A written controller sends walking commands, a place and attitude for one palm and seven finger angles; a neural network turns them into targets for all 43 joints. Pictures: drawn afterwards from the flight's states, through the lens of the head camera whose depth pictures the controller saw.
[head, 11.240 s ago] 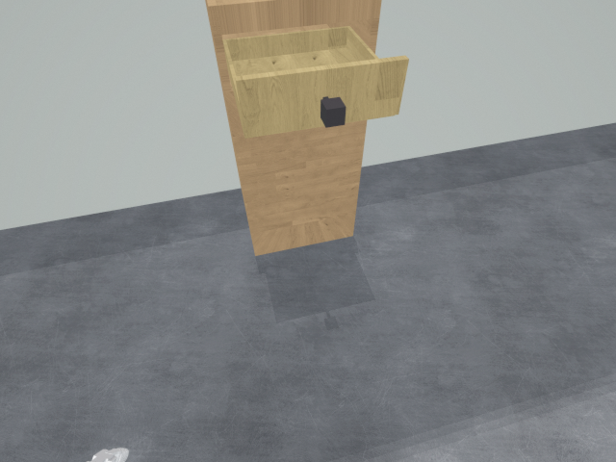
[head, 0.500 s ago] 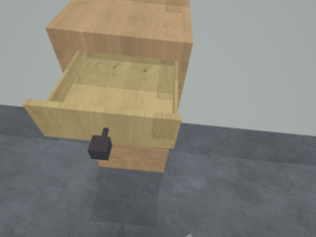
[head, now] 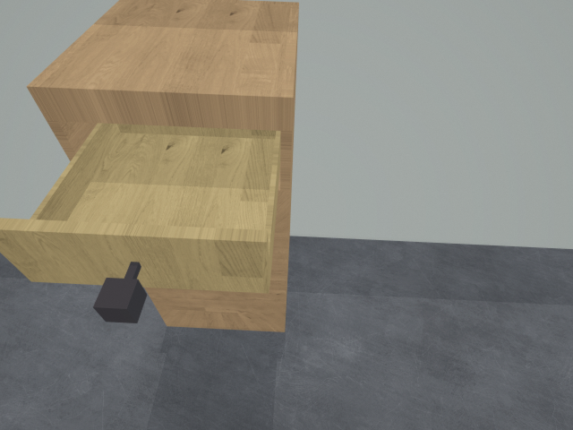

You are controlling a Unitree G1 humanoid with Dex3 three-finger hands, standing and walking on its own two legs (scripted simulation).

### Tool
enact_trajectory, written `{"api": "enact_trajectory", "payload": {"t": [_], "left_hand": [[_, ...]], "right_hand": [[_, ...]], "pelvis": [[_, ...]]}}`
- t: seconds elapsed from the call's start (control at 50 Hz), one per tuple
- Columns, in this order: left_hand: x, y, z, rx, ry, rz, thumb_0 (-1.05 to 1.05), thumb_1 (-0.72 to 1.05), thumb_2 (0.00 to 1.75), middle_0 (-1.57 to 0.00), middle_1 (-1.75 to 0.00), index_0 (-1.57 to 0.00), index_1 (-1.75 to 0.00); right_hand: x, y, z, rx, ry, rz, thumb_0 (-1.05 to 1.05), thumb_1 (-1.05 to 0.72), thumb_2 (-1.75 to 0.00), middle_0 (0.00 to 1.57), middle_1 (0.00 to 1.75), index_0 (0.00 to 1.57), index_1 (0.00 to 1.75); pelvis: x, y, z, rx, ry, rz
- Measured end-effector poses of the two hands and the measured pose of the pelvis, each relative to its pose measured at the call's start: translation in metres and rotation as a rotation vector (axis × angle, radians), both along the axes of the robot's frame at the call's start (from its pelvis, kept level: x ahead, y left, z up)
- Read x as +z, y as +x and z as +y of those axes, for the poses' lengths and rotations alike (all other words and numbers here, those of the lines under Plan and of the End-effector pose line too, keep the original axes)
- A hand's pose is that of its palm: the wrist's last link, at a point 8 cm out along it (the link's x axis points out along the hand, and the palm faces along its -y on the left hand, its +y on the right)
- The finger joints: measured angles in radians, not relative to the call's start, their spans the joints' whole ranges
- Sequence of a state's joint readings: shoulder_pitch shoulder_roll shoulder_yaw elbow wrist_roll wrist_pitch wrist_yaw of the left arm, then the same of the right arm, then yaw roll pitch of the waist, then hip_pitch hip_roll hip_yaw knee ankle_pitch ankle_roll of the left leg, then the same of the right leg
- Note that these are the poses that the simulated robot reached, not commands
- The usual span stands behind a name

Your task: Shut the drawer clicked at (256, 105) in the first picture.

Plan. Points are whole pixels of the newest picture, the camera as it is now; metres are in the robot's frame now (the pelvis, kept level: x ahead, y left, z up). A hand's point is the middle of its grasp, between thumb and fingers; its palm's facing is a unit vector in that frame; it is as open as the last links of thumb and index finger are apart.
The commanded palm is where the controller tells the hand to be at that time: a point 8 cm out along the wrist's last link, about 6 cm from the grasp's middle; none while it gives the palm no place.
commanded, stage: come to a stop and stand still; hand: left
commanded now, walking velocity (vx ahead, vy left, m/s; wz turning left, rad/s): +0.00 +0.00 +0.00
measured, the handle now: (127, 287) +0.29 +0.25 +0.04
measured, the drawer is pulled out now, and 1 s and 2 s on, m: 0.24 0.24 0.24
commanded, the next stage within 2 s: look again from close up in 0.24 s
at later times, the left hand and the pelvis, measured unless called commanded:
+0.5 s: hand out of the picture +0.00 +0.21 -0.18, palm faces +0.03 -0.96 -0.26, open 7.4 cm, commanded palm none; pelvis +0.00 +0.02 -0.01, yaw +1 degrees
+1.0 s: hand out of the picture +0.06 +0.23 -0.12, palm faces +0.22 -0.95 -0.22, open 7.4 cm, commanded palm +0.06 +0.27 -0.06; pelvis -0.04 +0.04 -0.01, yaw +1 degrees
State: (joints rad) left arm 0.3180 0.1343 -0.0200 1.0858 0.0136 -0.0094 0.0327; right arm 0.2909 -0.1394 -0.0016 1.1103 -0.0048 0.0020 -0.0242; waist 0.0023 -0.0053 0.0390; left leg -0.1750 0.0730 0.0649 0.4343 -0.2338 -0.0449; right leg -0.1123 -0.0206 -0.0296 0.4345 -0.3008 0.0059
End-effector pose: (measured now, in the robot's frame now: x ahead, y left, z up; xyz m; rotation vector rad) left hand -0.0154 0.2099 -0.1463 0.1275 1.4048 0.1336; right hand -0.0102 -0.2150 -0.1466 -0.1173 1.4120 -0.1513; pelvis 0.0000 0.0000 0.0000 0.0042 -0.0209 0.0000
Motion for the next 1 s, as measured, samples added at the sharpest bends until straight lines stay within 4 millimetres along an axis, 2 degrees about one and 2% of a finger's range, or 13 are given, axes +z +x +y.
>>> {"api": "enact_trajectory", "payload": {"t": [0.14, 0.28, 0.38, 0.5, 0.64, 0.76, 0.92, 0.94, 0.96, 1.0], "left_hand": [[-0.002, -0.004, -0.008, 0.013, -0.020, 0.013, 0.01, 0.91, 0.90, -0.20, -0.30, -0.20, -0.30], [-0.004, -0.007, -0.008, 0.008, -0.034, 0.019, 0.00, 0.91, 0.90, -0.20, -0.30, -0.20, -0.30], [-0.001, -0.003, 0.014, -0.004, 0.021, 0.002, 0.01, 0.91, 0.90, -0.20, -0.30, -0.20, -0.30], [0.003, 0.013, 0.047, -0.004, 0.098, -0.067, 0.00, 0.90, 0.90, -0.20, -0.30, -0.20, -0.30], [0.006, 0.028, 0.065, -0.018, 0.118, -0.148, 0.00, 0.90, 0.90, -0.19, -0.30, -0.19, -0.30], [0.006, 0.021, 0.066, -0.033, 0.097, -0.146, 0.00, 0.90, 0.90, -0.19, -0.30, -0.20, -0.30], [0.002, -0.009, 0.061, -0.031, 0.068, -0.072, 0.00, 0.90, 0.90, -0.20, -0.30, -0.20, -0.30], [0.007, -0.004, 0.062, 0.030, 0.059, -0.115, 0.00, 0.90, 0.90, -0.20, -0.30, -0.20, -0.30], [0.020, 0.010, 0.064, 0.071, 0.066, -0.230, 0.01, 0.90, 0.90, -0.20, -0.30, -0.20, -0.30], [0.057, 0.046, 0.069, 0.098, 0.117, -0.524, 0.02, 0.90, 0.89, -0.21, -0.31, -0.21, -0.31]], "right_hand": [[0.002, 0.004, -0.002, 0.002, -0.010, -0.001, 0.02, -0.92, -0.90, 0.20, 0.30, 0.20, 0.30], [0.004, 0.005, 0.001, 0.009, -0.016, -0.001, 0.02, -0.93, -0.90, 0.20, 0.30, 0.20, 0.30], [-0.006, 0.015, -0.002, 0.014, -0.023, -0.051, 0.02, -0.92, -0.90, 0.20, 0.30, 0.20, 0.30], [-0.009, 0.035, 0.002, 0.021, -0.023, -0.129, 0.01, -0.91, -0.90, 0.20, 0.30, 0.20, 0.30], [-0.005, 0.048, 0.010, 0.039, -0.025, -0.197, 0.01, -0.91, -0.90, 0.20, 0.30, 0.20, 0.30], [-0.001, 0.040, 0.017, 0.045, -0.019, -0.198, 0.01, -0.91, -0.90, 0.20, 0.30, 0.20, 0.30], [-0.001, 0.006, 0.020, 0.031, -0.022, -0.118, 0.01, -0.91, -0.90, 0.20, 0.30, 0.20, 0.30], [0.001, 0.005, 0.019, 0.028, -0.030, -0.137, 0.01, -0.91, -0.90, 0.20, 0.30, 0.20, 0.30], [0.006, 0.006, 0.019, 0.035, -0.050, -0.186, 0.01, -0.91, -0.90, 0.20, 0.30, 0.20, 0.30], [0.014, 0.014, 0.016, 0.044, -0.081, -0.306, 0.01, -0.91, -0.90, 0.20, 0.30, 0.20, 0.30]], "pelvis": [[0.001, 0.003, -0.001, 0.002, -0.001, -0.005], [0.001, 0.002, 0.002, 0.004, -0.001, -0.005], [-0.006, -0.002, 0.009, 0.010, -0.008, 0.020], [-0.011, -0.002, 0.017, 0.009, -0.004, 0.007], [-0.011, -0.012, 0.026, 0.003, -0.004, -0.018], [-0.009, -0.024, 0.033, -0.003, -0.002, -0.019], [-0.006, -0.034, 0.038, -0.004, -0.006, -0.009], [-0.007, -0.036, 0.038, 0.003, -0.009, -0.006], [-0.008, -0.037, 0.037, 0.007, -0.005, -0.006], [-0.009, -0.039, 0.036, 0.019, 0.001, -0.001]]}}
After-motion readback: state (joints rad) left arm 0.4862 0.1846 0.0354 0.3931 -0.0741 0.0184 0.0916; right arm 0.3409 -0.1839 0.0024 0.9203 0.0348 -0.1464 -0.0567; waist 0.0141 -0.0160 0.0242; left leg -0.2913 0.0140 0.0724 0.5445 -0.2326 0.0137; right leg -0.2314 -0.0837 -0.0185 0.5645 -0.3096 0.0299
